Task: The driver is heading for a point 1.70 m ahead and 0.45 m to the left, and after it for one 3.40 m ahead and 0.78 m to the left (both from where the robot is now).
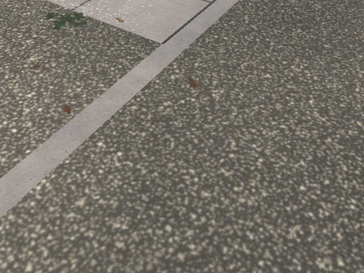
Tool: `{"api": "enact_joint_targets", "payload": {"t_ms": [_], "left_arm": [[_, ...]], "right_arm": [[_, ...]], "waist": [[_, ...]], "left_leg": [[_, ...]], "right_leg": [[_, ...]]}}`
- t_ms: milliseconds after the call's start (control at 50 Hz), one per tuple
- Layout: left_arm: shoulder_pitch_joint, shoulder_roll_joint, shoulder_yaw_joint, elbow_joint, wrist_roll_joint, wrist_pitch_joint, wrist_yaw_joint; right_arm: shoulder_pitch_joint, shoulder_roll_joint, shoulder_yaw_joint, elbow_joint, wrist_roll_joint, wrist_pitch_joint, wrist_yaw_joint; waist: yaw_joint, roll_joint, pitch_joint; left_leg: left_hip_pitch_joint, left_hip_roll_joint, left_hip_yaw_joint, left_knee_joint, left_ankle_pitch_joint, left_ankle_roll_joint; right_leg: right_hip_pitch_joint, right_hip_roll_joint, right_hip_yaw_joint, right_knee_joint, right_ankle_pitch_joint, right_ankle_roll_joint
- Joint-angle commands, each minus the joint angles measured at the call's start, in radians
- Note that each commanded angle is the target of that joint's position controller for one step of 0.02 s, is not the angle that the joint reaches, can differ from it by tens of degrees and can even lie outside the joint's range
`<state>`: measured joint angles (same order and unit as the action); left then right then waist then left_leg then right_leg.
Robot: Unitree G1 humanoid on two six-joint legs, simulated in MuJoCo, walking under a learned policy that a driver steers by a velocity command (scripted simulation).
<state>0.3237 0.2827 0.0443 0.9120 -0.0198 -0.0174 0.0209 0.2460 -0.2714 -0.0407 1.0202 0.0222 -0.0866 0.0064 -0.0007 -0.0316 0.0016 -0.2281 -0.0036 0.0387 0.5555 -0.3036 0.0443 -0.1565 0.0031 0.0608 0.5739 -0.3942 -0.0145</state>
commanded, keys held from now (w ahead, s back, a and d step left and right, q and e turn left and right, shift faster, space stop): w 0.72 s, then w+q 0.28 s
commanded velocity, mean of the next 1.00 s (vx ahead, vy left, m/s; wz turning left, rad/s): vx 0.46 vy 0.00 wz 0.07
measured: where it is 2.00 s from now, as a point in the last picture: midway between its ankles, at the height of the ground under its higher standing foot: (140, 161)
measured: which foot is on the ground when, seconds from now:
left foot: down 0.00-0.48, up 0.50-0.96, down 0.98-1.00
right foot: up 0.00-0.44, down 0.46-0.98, up 1.00-1.00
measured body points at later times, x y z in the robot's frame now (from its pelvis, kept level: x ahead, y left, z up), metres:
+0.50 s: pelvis +0.24 -0.02 -0.01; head +0.28 -0.01 +0.43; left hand +0.48 +0.21 -0.09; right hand +0.15 -0.28 -0.15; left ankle +0.01 +0.10 -0.69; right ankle +0.36 -0.11 -0.73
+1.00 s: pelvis +0.53 +0.03 -0.01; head +0.56 +0.05 +0.44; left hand +0.50 +0.32 -0.15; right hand +0.75 -0.19 -0.10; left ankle +0.65 +0.14 -0.73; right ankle +0.36 -0.11 -0.72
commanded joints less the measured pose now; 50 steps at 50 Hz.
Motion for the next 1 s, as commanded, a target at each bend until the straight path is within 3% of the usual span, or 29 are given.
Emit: {"api": "enact_joint_targets", "payload": {"t_ms": [20, 40, 60, 80, 120, 180, 240, 300, 360, 400, 420, 440, 460, 480, 500, 520, 540, 560, 580, 620, 700, 760, 800, 860, 920, 940, 960, 980, 1000], "left_arm": [[-0.174, 0.075, 0.011, -0.152, -0.014, -0.051, 0.003], [-0.14, 0.096, 0.017, -0.137, -0.032, -0.065, -0.004], [-0.125, 0.101, 0.019, -0.12, -0.031, -0.074, -0.011], [-0.138, 0.104, 0.024, -0.117, -0.019, -0.081, -0.014], [-0.174, 0.098, 0.03, -0.122, -0.001, -0.082, -0.027], [-0.23, 0.044, 0.019, -0.144, 0.002, -0.072, -0.041], [-0.355, 0.01, 0.001, -0.193, -0.001, -0.072, -0.045], [-0.441, 0.012, -0.005, -0.224, -0.008, -0.076, -0.055], [-0.481, 0.031, -0.003, -0.248, -0.012, -0.084, -0.069], [-0.431, 0.07, 0.012, -0.242, -0.009, -0.088, -0.073], [-0.353, 0.099, 0.027, -0.222, -0.008, -0.086, -0.069], [-0.192, 0.137, 0.05, -0.173, -0.01, -0.082, -0.06], [-0.008, 0.175, 0.066, -0.124, -0.004, -0.074, -0.047], [0.118, 0.267, 0.088, -0.091, 0.019, -0.07, -0.045], [0.106, 0.179, 0.062, -0.078, 0.014, -0.068, -0.048], [-0.003, 0.134, 0.045, -0.087, 0.006, -0.072, -0.047], [-0.093, 0.105, 0.036, -0.102, 0.007, -0.077, -0.048], [-0.147, 0.076, 0.027, -0.105, 0.014, -0.084, -0.054], [-0.176, 0.056, 0.021, -0.104, 0.025, -0.091, -0.057], [-0.18, 0.055, 0.021, -0.087, 0.021, -0.098, -0.063], [-0.112, 0.11, 0.032, -0.045, 0.021, -0.104, -0.042], [-0.077, 0.133, 0.035, -0.032, 0.017, -0.097, -0.026], [-0.028, 0.15, 0.038, -0.011, 0.012, -0.096, -0.021], [0.02, 0.151, 0.041, 0.021, 0.006, -0.082, -0.02], [0.018, 0.164, 0.049, 0.025, 0.005, -0.058, -0.015], [0.001, 0.175, 0.052, 0.017, 0.007, -0.05, -0.012], [-0.021, 0.18, 0.052, 0.007, 0.01, -0.039, -0.009], [-0.015, 0.162, 0.044, -0.009, 0.02, -0.03, 0.0], [0.053, 0.094, 0.017, -0.053, 0.035, -0.042, 0.0]], "right_arm": [[0.278, -0.22, -0.043, 0.047, -0.022, -0.023, 0.016], [0.194, -0.165, -0.027, 0.019, -0.017, -0.033, 0.014], [0.146, -0.133, -0.019, -0.002, -0.014, -0.037, 0.014], [0.124, -0.129, -0.016, -0.013, -0.013, -0.036, 0.016], [0.149, -0.082, 0.001, -0.01, -0.019, -0.025, 0.015], [0.205, -0.099, 0.003, -0.001, -0.023, -0.009, -0.001], [0.204, -0.121, 0.003, -0.013, -0.025, 0.002, -0.018], [0.252, -0.132, 0.0, -0.002, -0.018, 0.003, -0.024], [0.263, -0.137, -0.008, 0.004, -0.008, 0.008, -0.027], [0.236, -0.158, -0.019, -0.008, -0.011, 0.015, -0.028], [0.223, -0.172, -0.026, -0.015, -0.016, 0.022, -0.029], [0.206, -0.167, -0.025, -0.024, -0.023, 0.033, -0.029], [0.198, -0.151, -0.016, -0.044, -0.032, 0.036, -0.028], [0.332, -0.005, 0.025, -0.062, -0.036, 0.018, -0.012], [0.308, -0.035, 0.02, -0.042, -0.013, -0.013, -0.003], [0.184, -0.129, -0.008, -0.091, 0.021, -0.033, 0.003], [0.11, -0.14, -0.011, -0.113, 0.031, -0.042, -0.001], [0.082, -0.127, -0.016, -0.117, 0.021, -0.04, -0.009], [0.105, -0.109, -0.02, -0.111, 0.009, -0.028, -0.014], [0.141, -0.058, -0.014, -0.105, -0.002, -0.003, -0.016], [-0.004, -0.07, -0.017, -0.174, -0.021, 0.01, -0.021], [-0.11, -0.048, -0.007, -0.203, -0.017, -0.002, -0.008], [-0.18, -0.041, 0.0, -0.222, -0.008, -0.005, 0.003], [-0.248, -0.055, 0.001, -0.265, 0.003, -0.003, 0.019], [-0.263, -0.078, -0.006, -0.301, 0.0, -0.004, 0.041], [-0.224, -0.096, -0.015, -0.301, -0.001, -0.002, 0.046], [-0.124, -0.125, -0.034, -0.282, -0.002, 0.001, 0.046], [0.035, -0.181, -0.067, -0.24, 0.001, 0.005, 0.04], [0.175, -0.298, -0.103, -0.225, -0.007, 0.011, 0.028]], "waist": [[-0.117, 0.279, 0.039], [-0.072, 0.187, 0.113], [-0.053, 0.156, 0.131], [-0.046, 0.133, 0.131], [-0.051, 0.139, 0.1], [-0.062, 0.123, 0.08], [-0.083, 0.111, 0.115], [-0.1, 0.122, 0.147], [-0.077, 0.123, 0.156], [-0.021, 0.14, 0.093], [0.025, 0.161, 0.025], [0.107, 0.16, -0.076], [0.182, 0.136, -0.196], [0.124, -0.122, -0.38], [0.134, -0.156, -0.421], [0.111, -0.126, -0.2], [0.077, -0.047, -0.086], [0.04, 0.007, -0.017], [0.0, -0.015, -0.002], [-0.035, -0.032, 0.009], [-0.017, -0.018, 0.069], [0.02, -0.011, 0.071], [0.052, -0.004, 0.07], [0.071, 0.001, 0.084], [0.053, -0.009, 0.071], [0.026, -0.026, 0.04], [-0.033, -0.03, -0.026], [-0.098, -0.003, -0.12], [-0.104, 0.164, -0.256]], "left_leg": [[0.36, 0.396, -0.746, -0.405, -0.243, 0.225], [0.33, 0.383, -0.67, -0.402, -0.256, 0.218], [0.322, 0.331, -0.557, -0.403, -0.212, 0.181], [0.331, 0.302, -0.477, -0.409, -0.116, 0.151], [0.329, 0.239, -0.322, -0.407, 0.151, 0.112], [0.321, 0.209, -0.21, -0.408, 0.415, 0.125], [0.229, 0.178, -0.142, -0.447, 0.426, 0.117], [0.211, 0.192, -0.121, -0.476, 0.403, 0.124], [0.297, 0.239, -0.113, -0.439, 0.488, 0.121], [0.359, 0.258, -0.1, -0.343, 0.756, 0.102], [0.377, 0.256, -0.09, -0.242, 0.944, 0.092], [0.345, 0.223, -0.063, -0.059, 1.051, 0.07], [0.147, 0.192, -0.061, 0.186, 0.885, 0.048], [-0.266, 0.006, -0.039, 0.615, 0.267, -0.019], [-0.386, -0.051, -0.179, 0.779, -0.246, -0.006], [-0.48, 0.014, -0.173, 0.829, -0.201, 0.013], [-0.461, 0.07, -0.144, 0.785, -0.103, 0.022], [-0.423, 0.106, -0.124, 0.719, -0.039, 0.016], [-0.352, 0.139, -0.129, 0.671, 0.004, 0.011], [-0.288, 0.156, -0.118, 0.616, 0.019, -0.007], [-0.4, 0.178, -0.099, 0.408, 0.185, -0.053], [-0.371, 0.146, -0.062, 0.168, 0.376, -0.054], [-0.347, 0.123, -0.039, 0.091, 0.436, -0.051], [-0.407, 0.11, -0.063, 0.028, 0.395, -0.019], [-0.416, 0.081, -0.044, 0.003, 0.255, 0.027], [-0.35, 0.052, -0.015, 0.002, 0.207, 0.045], [-0.211, 0.01, 0.022, -0.012, 0.195, 0.066], [0.012, -0.027, 0.023, -0.024, 0.212, 0.095], [0.398, 0.19, -0.349, -0.022, 0.175, 0.227]], "right_leg": [[-0.575, 0.052, 0.022, 0.452, -0.195, -0.005], [-0.64, -0.01, 0.067, 0.538, -0.113, -0.026], [-0.655, -0.049, 0.05, 0.549, -0.012, -0.04], [-0.67, -0.076, 0.03, 0.525, 0.069, -0.046], [-0.623, -0.104, -0.008, 0.464, 0.176, -0.034], [-0.612, -0.098, -0.063, 0.374, 0.251, 0.008], [-0.539, -0.072, -0.099, 0.16, 0.363, 0.029], [-0.471, -0.044, -0.119, 0.023, 0.439, 0.021], [-0.461, -0.037, -0.097, -0.05, 0.427, -0.019], [-0.368, -0.007, -0.106, -0.062, 0.377, -0.055], [-0.263, 0.023, -0.124, -0.05, 0.344, -0.077], [-0.064, 0.049, -0.143, -0.066, 0.353, -0.109], [0.248, -0.048, -0.04, -0.029, 0.347, -0.157], [0.654, -0.335, 0.453, -0.075, 0.125, -0.336], [0.632, -0.399, 0.724, -0.269, -0.004, -0.359], [0.452, -0.356, 0.579, -0.31, -0.031, -0.296], [0.273, -0.319, 0.431, -0.346, 0.05, -0.265], [0.13, -0.276, 0.321, -0.379, 0.162, -0.244], [0.038, -0.236, 0.236, -0.406, 0.232, -0.225], [-0.061, -0.21, 0.163, -0.454, 0.278, -0.233], [-0.086, -0.198, 0.083, -0.504, 0.332, -0.246], [-0.056, -0.164, -0.012, -0.501, 0.375, -0.205], [-0.012, -0.178, -0.043, -0.504, 0.362, -0.194], [0.139, -0.234, -0.067, -0.469, 0.379, -0.178], [0.265, -0.274, -0.093, -0.373, 0.524, -0.145], [0.279, -0.272, -0.112, -0.3, 0.694, -0.131], [0.268, -0.251, -0.148, -0.152, 0.874, -0.109], [0.184, -0.203, -0.195, 0.072, 0.92, -0.075], [-0.179, -0.112, -0.225, 0.456, 0.621, -0.014]]}}
Velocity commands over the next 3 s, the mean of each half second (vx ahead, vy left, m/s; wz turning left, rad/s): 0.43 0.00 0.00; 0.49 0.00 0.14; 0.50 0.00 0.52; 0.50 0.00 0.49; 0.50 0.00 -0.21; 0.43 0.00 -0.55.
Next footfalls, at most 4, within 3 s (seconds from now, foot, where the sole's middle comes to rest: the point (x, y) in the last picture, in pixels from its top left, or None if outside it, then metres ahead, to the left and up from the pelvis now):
0.46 right None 0.40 -0.11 -0.77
0.98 left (145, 232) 0.69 0.14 -0.77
1.48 right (176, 165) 1.02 0.02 -0.77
2.00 left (97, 148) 1.11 0.40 -0.77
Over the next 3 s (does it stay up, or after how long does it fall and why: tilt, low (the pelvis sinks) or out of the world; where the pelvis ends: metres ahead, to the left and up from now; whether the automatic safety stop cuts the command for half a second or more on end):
stays up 1.57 0.47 -0.04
